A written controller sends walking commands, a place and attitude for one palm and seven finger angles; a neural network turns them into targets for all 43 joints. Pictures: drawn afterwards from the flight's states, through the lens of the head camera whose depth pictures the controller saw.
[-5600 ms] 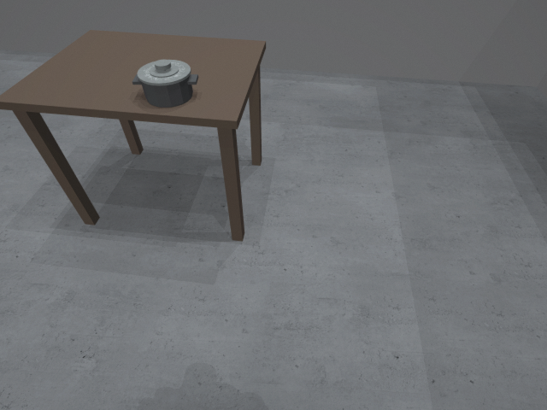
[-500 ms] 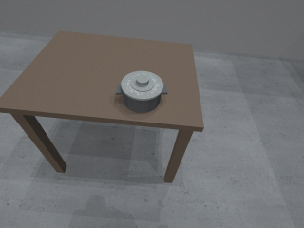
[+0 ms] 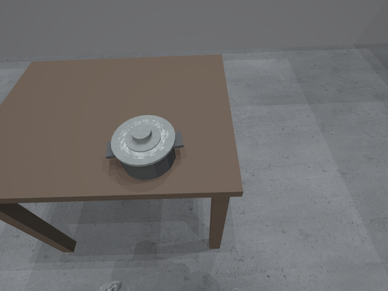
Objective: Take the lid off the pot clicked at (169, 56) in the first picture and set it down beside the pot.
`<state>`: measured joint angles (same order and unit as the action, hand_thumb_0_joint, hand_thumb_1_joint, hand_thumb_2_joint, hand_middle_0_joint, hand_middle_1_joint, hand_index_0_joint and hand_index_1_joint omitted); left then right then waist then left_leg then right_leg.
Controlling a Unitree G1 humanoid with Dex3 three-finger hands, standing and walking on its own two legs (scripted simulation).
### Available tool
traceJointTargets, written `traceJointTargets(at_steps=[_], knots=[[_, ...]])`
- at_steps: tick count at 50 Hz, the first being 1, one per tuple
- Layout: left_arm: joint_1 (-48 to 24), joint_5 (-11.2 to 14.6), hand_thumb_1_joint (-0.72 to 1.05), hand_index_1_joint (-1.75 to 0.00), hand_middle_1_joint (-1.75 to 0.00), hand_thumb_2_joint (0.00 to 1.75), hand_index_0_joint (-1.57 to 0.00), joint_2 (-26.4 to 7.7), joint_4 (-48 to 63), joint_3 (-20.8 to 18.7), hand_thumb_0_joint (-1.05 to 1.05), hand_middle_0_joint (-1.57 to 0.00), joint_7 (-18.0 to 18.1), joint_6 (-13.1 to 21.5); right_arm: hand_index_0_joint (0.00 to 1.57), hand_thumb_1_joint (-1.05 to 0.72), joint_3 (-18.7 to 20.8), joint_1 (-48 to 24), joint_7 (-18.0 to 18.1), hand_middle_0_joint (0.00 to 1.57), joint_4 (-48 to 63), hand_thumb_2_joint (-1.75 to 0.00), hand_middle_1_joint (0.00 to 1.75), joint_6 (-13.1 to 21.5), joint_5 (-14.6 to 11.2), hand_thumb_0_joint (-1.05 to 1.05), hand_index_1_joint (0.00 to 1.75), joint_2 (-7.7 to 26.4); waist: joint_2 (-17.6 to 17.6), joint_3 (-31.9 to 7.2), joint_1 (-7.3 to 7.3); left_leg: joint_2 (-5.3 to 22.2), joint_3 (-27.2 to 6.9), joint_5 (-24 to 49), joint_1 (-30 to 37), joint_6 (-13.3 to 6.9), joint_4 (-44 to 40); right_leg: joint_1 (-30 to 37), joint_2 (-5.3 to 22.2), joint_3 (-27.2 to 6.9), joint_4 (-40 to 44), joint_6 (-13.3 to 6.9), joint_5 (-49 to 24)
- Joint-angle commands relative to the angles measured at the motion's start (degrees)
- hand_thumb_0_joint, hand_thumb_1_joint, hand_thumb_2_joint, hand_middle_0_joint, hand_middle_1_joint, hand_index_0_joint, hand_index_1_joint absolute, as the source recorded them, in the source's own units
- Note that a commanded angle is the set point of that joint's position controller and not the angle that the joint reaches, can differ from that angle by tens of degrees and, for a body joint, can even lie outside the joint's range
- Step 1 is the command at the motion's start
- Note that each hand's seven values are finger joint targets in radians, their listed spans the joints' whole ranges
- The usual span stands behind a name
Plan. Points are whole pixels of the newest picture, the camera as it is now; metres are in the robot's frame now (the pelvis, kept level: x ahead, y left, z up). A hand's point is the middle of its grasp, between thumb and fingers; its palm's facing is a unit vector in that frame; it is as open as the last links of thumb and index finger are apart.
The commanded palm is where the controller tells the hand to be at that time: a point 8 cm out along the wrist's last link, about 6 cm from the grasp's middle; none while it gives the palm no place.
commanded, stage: come to a stop and stand still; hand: left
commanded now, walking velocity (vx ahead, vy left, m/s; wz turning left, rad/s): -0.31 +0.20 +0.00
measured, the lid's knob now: (141, 132) +0.48 +0.15 +0.02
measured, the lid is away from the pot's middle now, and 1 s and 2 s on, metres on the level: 0.00 0.00 0.00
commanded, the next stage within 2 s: look again from close up in 1.64 s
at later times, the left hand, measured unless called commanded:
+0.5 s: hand out of the picture +0.02 +0.29 -0.17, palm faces +0.04 -0.95 -0.30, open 7.4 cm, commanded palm none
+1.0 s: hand out of the picture +0.00 +0.29 -0.16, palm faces -0.01 -0.98 -0.20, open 7.3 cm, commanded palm none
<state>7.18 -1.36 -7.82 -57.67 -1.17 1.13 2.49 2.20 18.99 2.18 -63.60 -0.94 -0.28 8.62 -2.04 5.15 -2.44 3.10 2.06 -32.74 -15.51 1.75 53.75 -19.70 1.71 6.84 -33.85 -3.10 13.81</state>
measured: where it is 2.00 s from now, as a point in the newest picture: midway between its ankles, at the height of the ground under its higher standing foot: outside the picture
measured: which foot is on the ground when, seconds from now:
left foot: up 0.00-0.34, down 0.36-1.00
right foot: down 0.00-0.38, up 0.40-0.58, down 0.60-1.00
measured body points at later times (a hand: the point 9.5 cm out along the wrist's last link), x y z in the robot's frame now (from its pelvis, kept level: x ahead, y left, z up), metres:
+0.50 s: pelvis -0.03 +0.08 -0.01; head -0.05 +0.07 +0.44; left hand +0.02 +0.34 -0.15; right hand +0.06 -0.17 -0.14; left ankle -0.02 +0.16 -0.73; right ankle +0.00 -0.04 -0.70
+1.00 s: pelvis -0.03 +0.12 +0.01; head -0.02 +0.12 +0.46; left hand +0.00 +0.34 -0.14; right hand -0.03 -0.12 -0.14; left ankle -0.02 +0.16 -0.73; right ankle -0.03 -0.01 -0.73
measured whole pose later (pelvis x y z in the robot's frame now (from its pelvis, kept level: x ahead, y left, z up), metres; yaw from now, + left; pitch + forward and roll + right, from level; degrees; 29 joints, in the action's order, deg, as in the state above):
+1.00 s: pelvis -0.03 +0.12 +0.01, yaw -1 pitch +0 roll +0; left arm 16.5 -1.4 -9.4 -57.9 0.5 2.0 -0.9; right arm 0.0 18.1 1.3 -59.0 -0.2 0.6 10.3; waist -0.1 0.2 -0.5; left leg -4.7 6.1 -12.3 -11.8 -6.5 23.3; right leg -12.6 0.1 0.2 -26.3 -0.2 13.9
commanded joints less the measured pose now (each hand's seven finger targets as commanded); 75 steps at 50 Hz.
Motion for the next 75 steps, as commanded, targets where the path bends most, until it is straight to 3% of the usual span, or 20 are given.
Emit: traceJointTargets(at_steps=[1, 7, 12, 13, 14, 16, 17, 18, 19, 20, 23, 28, 29, 30, 31, 33, 37, 43, 55, 75], knots=[[6.0, 0.2, 0.9, -0.3, -0.3, 0.9, -0.2, -11.0, 0.9, -2.9, 0.0, -0.2, 1.9, -1.2, 0.2, -0.9, 0.8, 2.1, 0.0, 0.2, 2.6, -0.9, 0.3, -1.1, 0.1, 0.0, 0.3, 2.3, 7.2, -8.7, 2.78, -0.2, -2.6, 1.9, -6.0, 0.7, 5.0, 10.2, 18.3, -13.0, 11.2, -9.1, -48.3], [3.8, -0.1, 0.9, -0.3, -0.3, 0.9, -0.2, -12.2, 3.8, -3.8, 0.0, -0.2, 2.3, -2.4, 0.2, -0.9, 2.3, -1.6, -1.1, 0.2, 6.4, -0.9, 0.3, -3.1, 1.2, 0.0, 0.3, 4.6, 9.8, -7.1, 2.45, -1.5, -3.6, 8.5, -10.4, 2.1, 11.2, 5.6, 18.1, -12.2, 13.9, -8.7, -33.8], [3.3, -0.9, 0.9, -0.3, -0.3, 0.9, -0.2, -13.6, 5.6, -4.0, 0.0, -0.2, 1.8, -3.0, 0.2, -0.9, 2.0, -4.5, -1.8, 0.2, 8.7, -0.9, 0.3, -1.9, 0.8, 0.0, 0.3, 4.3, 13.3, -7.9, 3.39, -1.8, -1.0, 8.3, -5.7, 1.4, -1.9, 4.6, 15.9, -13.0, 15.2, -7.5, -16.4], [5.0, -0.9, 0.9, -0.3, -0.3, 0.9, -0.2, -15.6, 6.9, -3.2, 0.0, -0.2, 3.9, -2.4, 0.2, -0.9, 2.7, -1.8, -1.9, 0.2, 13.3, -0.9, 0.3, -0.5, 0.5, 0.0, 0.3, 7.9, 6.4, -19.5, 0.22, -4.6, 2.2, 1.1, -6.9, 2.5, -3.8, 19.9, 18.8, -20.9, 9.5, -7.0, -42.5], [5.3, -1.0, 0.9, -0.3, -0.3, 0.9, -0.2, -17.6, 8.8, -3.7, 0.0, -0.2, 3.7, -2.6, 0.2, -0.9, 2.5, -2.9, -1.9, 0.2, 15.2, -0.9, 0.3, -0.3, 0.5, 0.0, 0.3, 5.8, 3.6, -20.7, 1.95, -1.6, -0.8, 4.5, -4.5, 0.5, -9.5, 17.6, 18.2, -17.1, 4.4, -7.5, -29.5], [3.6, -0.4, 0.9, -0.3, -0.3, 0.9, -0.2, -15.7, 8.6, -3.0, 0.0, -0.2, 2.9, -3.7, 0.2, -0.9, 2.3, -2.6, -1.9, 0.2, 15.9, -0.9, 0.3, -0.3, 0.9, 0.0, 0.3, 5.9, 3.8, -14.1, 0.21, -5.0, 3.6, 15.3, 4.4, 0.1, -23.7, 2.5, 12.1, -11.6, 3.7, -2.8, -3.2], [3.4, -0.2, 0.9, -0.3, -0.3, 0.9, -0.2, -12.8, 9.2, -2.1, 0.0, -0.2, 2.6, -4.2, 0.2, -0.9, 2.2, -1.3, -1.8, 0.2, 16.1, -0.9, 0.3, -0.1, 1.1, 0.0, 0.3, 7.5, 0.2, -9.1, -0.3, -1.8, 0.9, 16.0, 5.5, -1.0, -29.0, -3.0, 8.5, -8.5, 1.0, -0.2, 5.4], [4.2, 0.2, 0.9, -0.3, -0.3, 0.9, -0.2, -9.3, 9.4, -1.5, 0.0, -0.2, 2.2, -4.8, 0.2, -0.9, 2.6, -2.5, -1.7, 0.2, 17.1, -0.9, 0.3, 0.0, 1.7, 0.0, 0.3, 10.9, -9.6, -3.7, 0.5, 7.2, -10.8, 15.6, 0.5, -4.7, -35.4, -7.8, 2.1, -3.2, -5.4, 3.0, 13.0], [5.3, 0.5, 0.9, -0.3, -0.3, 0.9, -0.2, -7.9, 9.7, -1.4, 0.0, -0.2, 2.0, -5.3, 0.2, -0.9, 2.6, -5.9, -1.5, 0.2, 19.0, -0.9, 0.3, -0.3, 2.3, 0.0, 0.3, 13.2, -12.0, 1.2, 1.74, 12.6, -17.3, 16.9, -8.7, -9.9, -37.9, -7.1, -1.2, -3.7, -12.6, 3.5, 15.8], [7.1, 0.5, 0.9, -0.3, -0.3, 0.9, -0.2, -8.2, 10.2, -1.5, 0.0, -0.2, 2.0, -5.7, 0.2, -0.9, 2.5, -8.6, -1.6, 0.2, 20.5, -0.9, 0.3, -0.5, 2.7, 0.0, 0.3, 13.7, -6.4, 2.1, 3.7, 14.1, -14.9, 14.0, -13.4, -12.0, -39.5, -4.6, -1.1, -4.5, -18.1, 2.9, 14.6], [8.2, -0.2, 0.9, -0.3, -0.3, 0.9, -0.2, -8.7, 8.6, -1.5, 0.0, -0.2, 1.1, -5.6, 0.2, -0.9, 1.3, -12.6, -1.7, 0.2, 19.6, -0.9, 0.3, -0.2, 2.2, 0.0, 0.3, 10.9, -7.7, 4.5, 4.44, 8.0, -12.4, 7.4, -17.8, -10.0, -39.1, -2.9, -1.2, -8.2, -25.2, 2.7, 9.9], [13.4, -0.1, 0.9, -0.3, -0.3, 0.9, -0.2, -8.3, 7.1, -1.0, 0.0, -0.2, 0.9, -3.2, 0.2, -0.9, 0.7, -7.4, -1.2, 0.2, 17.8, -0.9, 0.3, 0.5, 1.6, 0.0, 0.3, 10.0, 3.7, -2.4, 4.9, 6.5, -11.8, 11.7, -6.6, -8.4, -30.7, 5.3, -0.4, -9.6, 5.3, 1.7, 4.6], [12.9, -0.3, 0.9, -0.3, -0.3, 0.9, -0.2, -9.2, 7.0, -0.8, 0.0, -0.2, 1.2, -2.3, 0.2, -0.9, 0.4, -6.0, -1.1, 0.2, 17.7, -0.9, 0.3, 0.6, 0.9, 0.0, 0.3, 8.5, 9.6, -3.6, 3.4, 2.3, -8.5, 11.6, -5.6, -6.0, -26.8, 5.2, 3.5, -17.9, 10.9, -0.3, 3.2], [11.5, -0.2, 0.9, -0.3, -0.3, 0.9, -0.2, -10.6, 7.2, -0.7, 0.0, -0.2, 1.1, -1.8, 0.2, -0.9, 0.1, -4.6, -1.0, 0.2, 17.1, -0.9, 0.3, 0.3, 0.7, 0.0, 0.3, 7.2, 10.6, -3.6, 1.56, -0.6, -5.0, 11.2, -2.9, -4.0, -24.6, 2.1, 9.2, -23.6, 13.7, -3.5, 1.6], [9.5, -0.2, 0.9, -0.3, -0.3, 0.9, -0.2, -11.6, 7.7, -0.4, 0.0, -0.2, 0.9, -1.7, 0.2, -0.9, 0.2, -2.9, -1.2, 0.2, 16.4, -0.9, 0.3, 0.3, 0.8, 0.0, 0.3, 7.2, 8.5, -4.9, -0.33, -2.3, -4.1, 11.8, 3.1, -3.1, -25.0, -2.6, 10.9, -24.5, 14.6, -5.4, 6.1], [7.0, 0.1, 0.9, -0.3, -0.3, 0.9, -0.2, -10.0, 7.9, -0.3, 0.0, -0.2, 1.2, -1.1, 0.2, -0.9, 0.0, -1.1, -1.3, 0.2, 14.0, -0.9, 0.3, 0.6, 0.9, 0.0, 0.3, 7.1, 11.4, -6.9, -1.03, -0.6, -4.3, 16.6, 7.8, -3.6, -26.5, -2.8, 7.3, -20.4, 13.1, -3.7, 3.6], [10.2, 0.4, 0.9, -0.3, -0.3, 0.9, -0.2, -8.0, 6.1, 0.1, 0.0, -0.2, 1.1, -1.7, 0.2, -0.9, -0.4, -3.1, -1.1, 0.2, 12.4, -0.9, 0.3, 2.0, 1.0, 0.0, 0.3, 8.2, 2.3, -5.3, 1.76, 3.9, -9.4, 18.7, 4.8, -5.4, -35.0, 2.1, 2.2, -13.1, 9.5, -0.5, 0.3], [12.7, 0.2, 0.9, -0.3, -0.3, 0.9, -0.2, -7.0, 3.0, 0.4, 0.0, -0.2, 1.1, -2.3, 0.2, -0.9, -1.0, -2.6, -0.7, 0.2, 9.8, -0.9, 0.3, 2.4, 1.0, 0.0, 0.3, 8.0, -3.4, -3.3, 3.09, 4.7, -10.9, 15.6, 2.7, -5.6, -39.7, 4.8, 1.5, -10.4, 9.1, 0.0, 0.6], [12.1, 0.4, 0.9, -0.3, -0.3, 0.9, -0.2, -6.5, 0.1, 0.8, 0.0, -0.2, 1.2, -2.2, 0.2, -0.9, -1.5, 0.1, -0.4, 0.2, 5.8, -0.9, 0.3, 2.8, 0.9, 0.0, 0.3, 7.2, 2.6, -2.7, 2.74, 4.2, -9.3, 23.6, 5.0, -5.5, -38.0, 6.3, 3.0, -11.0, 11.4, 0.1, -3.8], [14.2, 0.6, 0.9, -0.3, -0.3, 0.9, -0.2, -5.6, -2.9, 1.3, 0.0, -0.2, 1.6, -2.0, 0.2, -0.9, -1.8, 0.7, 0.3, 0.2, 2.5, -0.9, 0.3, 3.1, 0.7, 0.0, 0.3, 6.0, 2.1, -2.6, 2.62, 4.2, -7.2, 35.6, 9.5, -5.6, -35.0, 6.9, 3.5, -11.1, 11.9, 0.6, -7.6]])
